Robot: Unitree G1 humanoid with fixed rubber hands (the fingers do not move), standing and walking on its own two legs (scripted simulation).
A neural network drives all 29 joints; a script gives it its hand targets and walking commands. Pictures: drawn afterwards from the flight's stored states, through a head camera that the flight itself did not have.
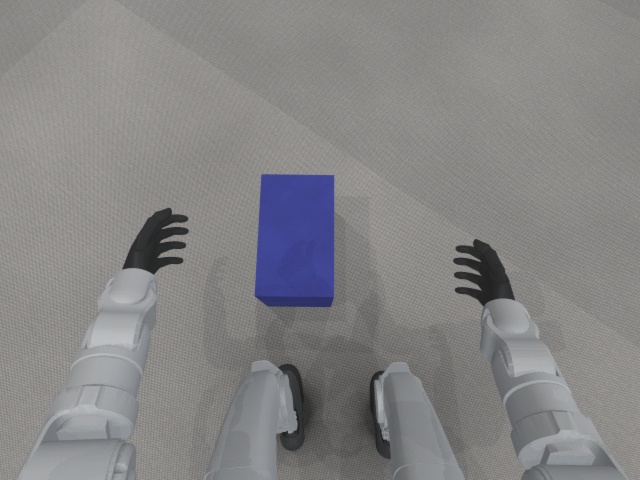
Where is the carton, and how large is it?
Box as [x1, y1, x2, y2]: [255, 174, 333, 306]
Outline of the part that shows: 261,174 255,296 267,305 330,306 333,298 333,175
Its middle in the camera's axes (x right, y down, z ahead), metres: -0.06 +0.01 +1.00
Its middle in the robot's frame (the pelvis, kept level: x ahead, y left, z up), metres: +0.52 +0.06 -0.58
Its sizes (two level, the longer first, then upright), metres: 0.292 0.175 0.227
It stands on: the floor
